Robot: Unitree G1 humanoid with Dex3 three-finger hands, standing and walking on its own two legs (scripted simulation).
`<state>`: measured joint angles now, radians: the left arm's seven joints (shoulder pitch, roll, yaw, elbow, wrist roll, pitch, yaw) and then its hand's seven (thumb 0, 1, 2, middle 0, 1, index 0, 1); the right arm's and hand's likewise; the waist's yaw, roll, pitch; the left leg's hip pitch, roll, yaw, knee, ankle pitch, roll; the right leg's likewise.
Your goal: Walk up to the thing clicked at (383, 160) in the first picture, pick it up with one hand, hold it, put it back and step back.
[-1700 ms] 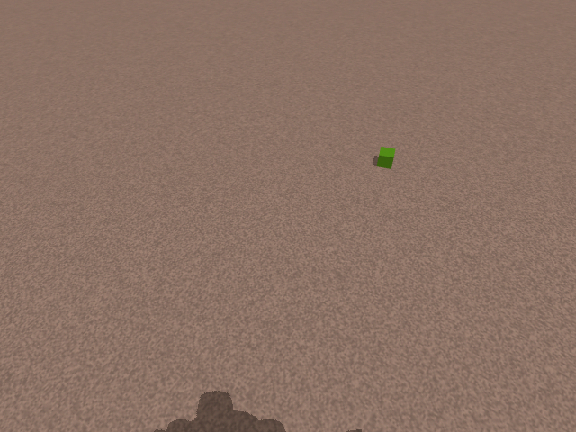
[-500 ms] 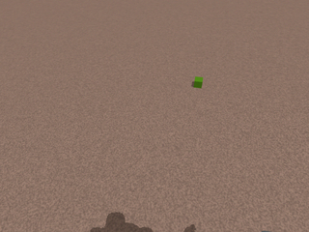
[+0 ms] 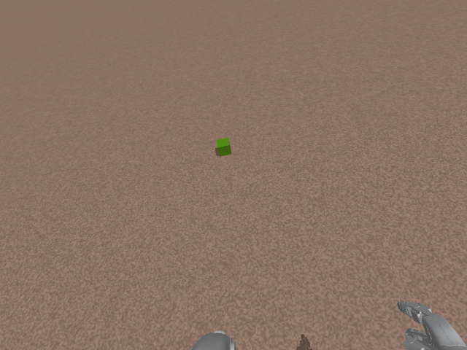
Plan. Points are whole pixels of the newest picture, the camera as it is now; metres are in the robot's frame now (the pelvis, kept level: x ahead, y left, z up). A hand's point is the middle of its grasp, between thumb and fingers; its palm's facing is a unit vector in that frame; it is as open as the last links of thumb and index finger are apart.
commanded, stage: walk up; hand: left
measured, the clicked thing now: (224, 146) +1.42 +0.29 -0.73
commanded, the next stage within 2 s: none
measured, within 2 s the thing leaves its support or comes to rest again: neither
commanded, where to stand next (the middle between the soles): +1.13 +0.64 m, yaw -80 degrees
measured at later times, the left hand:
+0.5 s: hand (127, 199) +0.53 +0.39 -0.12, palm faces -0.38 -0.77 -0.51, open 7.4 cm
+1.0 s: hand (118, 152) +0.74 +0.49 -0.12, palm faces -0.47 -0.63 -0.62, open 7.4 cm
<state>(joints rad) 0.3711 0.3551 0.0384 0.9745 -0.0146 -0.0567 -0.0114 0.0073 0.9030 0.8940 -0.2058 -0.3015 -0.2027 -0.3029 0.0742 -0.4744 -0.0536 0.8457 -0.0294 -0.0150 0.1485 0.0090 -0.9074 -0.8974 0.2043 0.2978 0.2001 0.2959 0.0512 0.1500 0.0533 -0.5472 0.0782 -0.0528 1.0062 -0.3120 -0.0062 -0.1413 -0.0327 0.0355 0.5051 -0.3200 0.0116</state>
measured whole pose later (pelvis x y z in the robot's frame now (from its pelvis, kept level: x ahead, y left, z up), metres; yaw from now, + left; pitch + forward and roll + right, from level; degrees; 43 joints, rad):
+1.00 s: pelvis +0.56 +0.24 -0.03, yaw -34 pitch -1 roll -2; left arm 0.42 0.42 0.04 0.84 0.04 -0.08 0.09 0.01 0.89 0.89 -0.21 -0.30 -0.21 -0.30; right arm 0.13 -0.52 -0.12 0.64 -0.05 0.09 0.12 0.00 -0.91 -0.90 0.21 0.30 0.20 0.30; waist 0.01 0.19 0.07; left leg -0.62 0.14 -0.12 0.99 -0.31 -0.01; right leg -0.36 -0.09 0.08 0.71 -0.35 0.04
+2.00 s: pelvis +0.93 +0.57 -0.04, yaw -59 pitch -1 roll -2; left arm 0.28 0.47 0.09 0.85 -0.01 -0.04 0.12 0.01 0.91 0.89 -0.20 -0.30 -0.20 -0.30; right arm 0.27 -0.38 -0.08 0.68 -0.07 0.09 0.05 0.00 -0.90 -0.90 0.21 0.30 0.21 0.30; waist -0.07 0.06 0.15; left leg -0.44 0.06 0.06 0.92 -0.46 0.03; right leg -0.65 0.04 -0.05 1.24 -0.48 -0.04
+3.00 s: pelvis +1.10 +0.78 -0.01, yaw -83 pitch -3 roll +0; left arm 0.21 0.42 0.07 0.94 0.01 0.02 -0.06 0.01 0.91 0.89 -0.20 -0.30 -0.20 -0.30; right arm 0.42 -0.44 -0.08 0.91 -0.02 -0.07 -0.01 0.00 -0.90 -0.90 0.21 0.30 0.21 0.30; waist -0.07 -0.07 0.11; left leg -0.11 0.13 0.19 0.54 -0.36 -0.04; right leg -0.47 -0.04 0.06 0.85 -0.31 -0.01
